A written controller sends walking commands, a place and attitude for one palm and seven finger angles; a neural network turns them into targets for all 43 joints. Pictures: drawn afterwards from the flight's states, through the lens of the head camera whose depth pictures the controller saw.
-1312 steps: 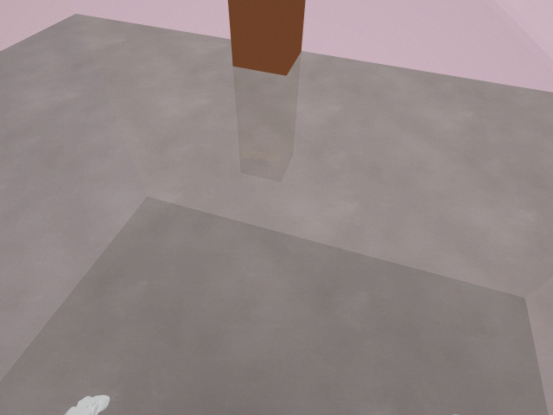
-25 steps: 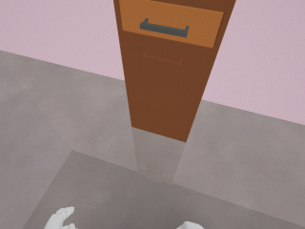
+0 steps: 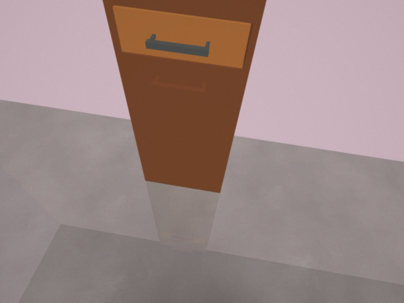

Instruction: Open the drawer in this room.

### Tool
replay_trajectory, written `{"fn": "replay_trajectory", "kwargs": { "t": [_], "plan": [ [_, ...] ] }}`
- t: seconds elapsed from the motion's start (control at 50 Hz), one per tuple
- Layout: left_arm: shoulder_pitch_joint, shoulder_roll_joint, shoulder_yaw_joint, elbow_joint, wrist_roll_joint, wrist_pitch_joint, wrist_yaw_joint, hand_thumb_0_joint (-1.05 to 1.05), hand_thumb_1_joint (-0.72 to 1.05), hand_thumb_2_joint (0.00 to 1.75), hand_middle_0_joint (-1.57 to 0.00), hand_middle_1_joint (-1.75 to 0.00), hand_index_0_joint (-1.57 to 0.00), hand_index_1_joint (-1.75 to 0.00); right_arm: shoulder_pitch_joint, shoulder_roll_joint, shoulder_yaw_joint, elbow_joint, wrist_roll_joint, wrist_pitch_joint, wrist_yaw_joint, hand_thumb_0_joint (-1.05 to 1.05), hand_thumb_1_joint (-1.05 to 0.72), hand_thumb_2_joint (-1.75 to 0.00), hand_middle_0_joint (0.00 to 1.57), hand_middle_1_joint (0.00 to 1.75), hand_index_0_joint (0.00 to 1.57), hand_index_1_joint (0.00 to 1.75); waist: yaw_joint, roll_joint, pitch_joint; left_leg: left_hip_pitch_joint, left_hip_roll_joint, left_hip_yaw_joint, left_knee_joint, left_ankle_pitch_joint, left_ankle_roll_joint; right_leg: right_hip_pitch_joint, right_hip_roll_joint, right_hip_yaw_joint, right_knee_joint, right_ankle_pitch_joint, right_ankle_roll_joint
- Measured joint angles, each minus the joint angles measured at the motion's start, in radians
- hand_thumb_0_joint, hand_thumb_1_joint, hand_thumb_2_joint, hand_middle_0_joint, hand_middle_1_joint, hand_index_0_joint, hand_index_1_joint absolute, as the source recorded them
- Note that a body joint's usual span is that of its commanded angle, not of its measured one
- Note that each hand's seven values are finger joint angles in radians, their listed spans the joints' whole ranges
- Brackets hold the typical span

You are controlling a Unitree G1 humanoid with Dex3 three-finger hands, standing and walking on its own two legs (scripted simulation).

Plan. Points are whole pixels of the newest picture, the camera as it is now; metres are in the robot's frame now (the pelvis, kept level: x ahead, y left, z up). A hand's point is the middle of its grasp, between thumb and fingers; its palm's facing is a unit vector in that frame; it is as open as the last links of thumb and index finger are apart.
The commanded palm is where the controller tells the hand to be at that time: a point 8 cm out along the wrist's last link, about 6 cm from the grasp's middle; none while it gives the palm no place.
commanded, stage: take the last steps up to it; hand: left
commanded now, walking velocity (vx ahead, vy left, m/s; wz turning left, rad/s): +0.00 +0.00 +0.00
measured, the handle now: (178, 44) +0.76 +0.12 +0.11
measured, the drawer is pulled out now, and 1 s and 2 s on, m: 0.00 0.00 0.00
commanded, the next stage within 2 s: come to a stop and stand still in 0.78 s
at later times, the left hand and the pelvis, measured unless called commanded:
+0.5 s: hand (144, 294) +0.16 +0.13 -0.16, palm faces -0.14 -0.97 -0.18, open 7.4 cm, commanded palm none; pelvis +0.06 -0.03 +0.01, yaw -6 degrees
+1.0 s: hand (145, 301) +0.15 +0.13 -0.18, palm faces +0.02 -0.99 -0.15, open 7.3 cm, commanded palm none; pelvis +0.20 -0.03 +0.00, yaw -3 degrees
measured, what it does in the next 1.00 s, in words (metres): walks ahead: right foot, then left foot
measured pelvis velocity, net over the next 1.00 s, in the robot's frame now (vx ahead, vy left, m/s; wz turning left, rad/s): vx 0.20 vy -0.03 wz -0.06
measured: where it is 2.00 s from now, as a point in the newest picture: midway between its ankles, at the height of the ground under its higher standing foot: outside the picture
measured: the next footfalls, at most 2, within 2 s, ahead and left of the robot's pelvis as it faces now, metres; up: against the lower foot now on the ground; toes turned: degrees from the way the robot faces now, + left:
right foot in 0.50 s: +0.11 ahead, -0.16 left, +0.00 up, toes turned -13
left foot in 0.96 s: +0.30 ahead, +0.07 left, +0.00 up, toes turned +3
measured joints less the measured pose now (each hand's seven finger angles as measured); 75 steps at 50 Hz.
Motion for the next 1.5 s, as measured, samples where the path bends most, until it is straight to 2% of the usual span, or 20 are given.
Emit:
{"fn": "replay_trajectory", "kwargs": {
  "t": [0.04,0.08,0.14,0.22,0.34,0.48,0.52,0.56,0.6,0.64,0.76,0.88,0.96,1.0,1.06,1.22,1.3,1.38,1.44,1.5],
  "plan": [
    [0.005,0.015,0.011,0.013,0.000,0.013,0.003,0.00,0.90,0.90,-0.20,-0.30,-0.21,-0.30,0.004,0.018,0.010,-0.005,-0.007,-0.005,0.000,0.01,-0.91,-0.89,0.20,0.30,0.20,0.30,0.006,-0.023,0.001,0.003,-0.006,0.022,0.003,-0.009,0.047,-0.049,-0.001,0.011,0.132,-0.140,0.006],
    [0.010,0.024,0.019,0.031,0.004,0.020,-0.001,0.00,0.90,0.90,-0.20,-0.30,-0.21,-0.29,0.015,0.030,0.018,-0.004,-0.014,-0.007,-0.004,0.01,-0.91,-0.89,0.20,0.30,0.20,0.30,0.004,-0.024,-0.002,0.022,-0.004,0.033,-0.032,0.002,0.062,-0.098,0.000,0.010,0.293,-0.182,0.015],
    [0.032,0.032,0.026,0.050,0.011,0.009,-0.012,0.00,0.91,0.90,-0.20,-0.30,-0.20,-0.29,0.040,0.045,0.024,0.012,-0.017,-0.016,-0.006,0.01,-0.91,-0.89,0.20,0.30,0.20,0.30,0.008,-0.023,-0.016,0.063,-0.004,0.051,-0.118,0.039,0.064,-0.142,-0.022,-0.006,0.453,-0.133,0.028],
    [0.060,0.031,0.023,0.078,0.015,-0.004,-0.020,0.00,0.91,0.90,-0.20,-0.30,-0.20,-0.29,0.087,0.046,0.013,0.038,-0.015,-0.043,-0.010,0.01,-0.92,-0.89,0.20,0.30,0.21,0.30,-0.001,-0.014,-0.039,0.111,-0.006,0.070,-0.203,0.068,0.068,-0.146,-0.058,-0.027,0.494,-0.080,0.037],
    [0.042,0.012,0.007,0.108,0.013,-0.009,-0.024,0.01,0.91,0.90,-0.20,-0.30,-0.20,-0.29,0.168,0.052,0.005,0.096,-0.019,-0.060,-0.005,0.01,-0.91,-0.89,0.20,0.30,0.21,0.30,-0.026,-0.007,-0.041,0.168,-0.003,0.092,-0.256,0.069,0.055,-0.118,-0.102,-0.069,0.361,-0.082,0.035],
    [-0.033,-0.038,-0.014,0.096,0.008,-0.042,-0.029,0.01,0.91,0.90,-0.20,-0.30,-0.20,-0.29,0.249,0.047,-0.007,0.184,-0.022,-0.040,0.005,0.01,-0.91,-0.89,0.20,0.30,0.20,0.30,-0.060,0.021,-0.027,0.189,0.024,0.099,-0.180,-0.009,0.005,-0.011,-0.102,-0.137,0.018,-0.050,0.015],
    [-0.048,-0.054,-0.017,0.091,0.008,-0.069,-0.023,0.00,0.91,0.90,-0.20,-0.30,-0.20,-0.29,0.267,0.045,-0.007,0.208,-0.014,-0.033,0.009,0.01,-0.91,-0.89,0.20,0.30,0.20,0.30,-0.057,0.036,-0.022,0.157,0.043,0.085,-0.064,-0.078,-0.001,0.021,-0.089,-0.151,-0.026,0.025,-0.013],
    [-0.046,-0.076,-0.024,0.086,0.003,-0.092,-0.015,0.00,0.91,0.90,-0.20,-0.30,-0.20,-0.29,0.260,0.039,-0.006,0.225,-0.010,-0.010,0.014,0.01,-0.91,-0.89,0.20,0.30,0.20,0.30,-0.051,0.056,-0.021,0.071,0.045,0.039,0.148,-0.173,0.011,0.037,-0.078,-0.170,-0.002,-0.009,-0.030],
    [-0.028,-0.083,-0.006,0.071,-0.011,-0.110,0.005,-0.01,0.93,0.90,-0.20,-0.30,-0.21,-0.29,0.239,0.038,-0.013,0.226,-0.011,0.002,0.020,0.01,-0.91,-0.89,0.20,0.30,0.20,0.30,-0.039,0.055,-0.027,-0.027,0.037,0.013,0.333,-0.151,0.019,0.075,-0.071,-0.178,-0.040,-0.025,-0.037],
    [-0.011,-0.074,0.001,0.067,-0.009,-0.117,0.017,-0.03,0.95,0.90,-0.20,-0.30,-0.21,-0.30,0.210,0.034,-0.020,0.210,-0.015,-0.001,0.023,0.01,-0.91,-0.89,0.20,0.30,0.20,0.30,-0.032,0.057,-0.031,-0.107,0.046,0.010,0.414,-0.078,0.013,0.121,-0.063,-0.187,-0.104,-0.008,-0.036],
    [0.064,-0.061,-0.018,0.112,0.000,-0.120,0.018,-0.02,0.94,0.90,-0.20,-0.30,-0.21,-0.29,0.097,0.017,-0.029,0.136,-0.014,-0.015,0.031,0.01,-0.91,-0.90,0.20,0.30,0.20,0.30,-0.028,0.065,-0.030,-0.232,0.068,0.009,0.353,0.057,-0.010,0.224,-0.046,-0.201,-0.225,0.008,-0.037],
    [0.134,-0.075,-0.029,0.163,0.008,-0.109,0.012,-0.01,0.92,0.90,-0.20,-0.30,-0.20,-0.29,0.002,0.010,-0.022,0.092,-0.011,-0.024,0.041,0.01,-0.91,-0.90,0.19,0.30,0.20,0.30,0.006,0.048,-0.013,-0.200,0.056,0.025,0.149,0.077,0.003,0.284,-0.051,-0.206,-0.231,-0.045,-0.011],
    [0.172,-0.076,-0.030,0.188,0.006,-0.090,0.020,0.00,0.91,0.90,-0.20,-0.30,-0.20,-0.29,-0.034,0.010,-0.005,0.075,-0.015,-0.048,0.033,0.01,-0.91,-0.90,0.19,0.30,0.20,0.30,0.030,0.025,0.000,-0.088,0.031,0.035,-0.031,0.177,0.022,0.278,-0.072,-0.201,-0.112,-0.143,0.020],
    [0.160,-0.064,-0.035,0.201,-0.005,-0.072,0.030,0.00,0.91,0.90,-0.20,-0.30,-0.20,-0.29,-0.056,0.028,0.006,0.077,-0.011,-0.057,0.018,0.01,-0.91,-0.90,0.20,0.30,0.20,0.30,0.039,-0.014,0.018,-0.078,0.007,0.055,-0.005,0.105,0.048,0.217,-0.101,-0.157,0.049,-0.221,0.018],
    [0.130,-0.057,-0.037,0.198,-0.009,-0.042,0.042,0.00,0.91,0.90,-0.20,-0.30,-0.20,-0.29,-0.084,0.049,0.019,0.080,-0.003,-0.042,-0.004,0.00,-0.91,-0.89,0.20,0.30,0.20,0.30,0.045,-0.024,0.032,-0.048,0.004,0.069,-0.034,0.081,0.063,0.103,-0.086,-0.087,0.262,-0.309,0.023],
    [0.029,-0.006,0.005,0.095,0.001,-0.003,0.030,0.00,0.91,0.90,-0.20,-0.30,-0.20,-0.29,-0.111,0.060,-0.009,0.062,-0.002,-0.012,-0.018,-0.01,-0.93,-0.89,0.20,0.30,0.21,0.30,0.020,-0.013,0.058,-0.024,0.031,0.073,-0.125,0.141,0.046,-0.147,-0.073,-0.040,0.504,-0.202,0.047],
    [-0.010,0.012,0.013,0.055,0.002,-0.001,0.027,0.00,0.91,0.90,-0.20,-0.30,-0.20,-0.29,-0.090,0.033,-0.024,0.068,-0.012,0.003,-0.006,-0.01,-0.92,-0.89,0.20,0.30,0.21,0.30,0.007,0.003,0.044,-0.035,0.043,0.059,-0.109,0.142,0.025,-0.117,-0.088,-0.057,0.369,-0.184,0.040],
    [-0.007,0.016,0.000,0.032,0.005,-0.034,0.025,0.00,0.91,0.90,-0.20,-0.30,-0.20,-0.29,-0.051,0.008,-0.032,0.079,-0.009,0.018,0.009,0.00,-0.91,-0.89,0.20,0.30,0.21,0.30,0.003,0.012,0.006,-0.068,0.041,0.053,-0.038,0.113,-0.004,0.021,-0.107,-0.073,0.047,-0.069,0.027],
    [-0.001,-0.018,-0.020,0.042,0.011,-0.038,0.022,0.00,0.91,0.90,-0.20,-0.30,-0.20,-0.29,-0.028,-0.021,-0.038,0.087,-0.004,0.041,0.018,0.00,-0.91,-0.89,0.20,0.30,0.20,0.30,-0.001,0.055,-0.002,-0.096,0.020,-0.010,0.082,-0.067,-0.007,0.030,-0.093,-0.082,0.052,-0.065,0.006],
    [0.016,-0.046,-0.030,0.044,0.011,-0.035,0.018,0.00,0.91,0.90,-0.20,-0.30,-0.20,-0.29,0.000,-0.036,-0.038,0.094,-0.007,0.048,0.026,0.01,-0.91,-0.89,0.20,0.30,0.20,0.30,-0.001,0.060,-0.016,-0.119,-0.016,-0.038,0.233,-0.093,-0.004,0.058,-0.098,-0.077,-0.014,-0.031,-0.002]
  ]
}}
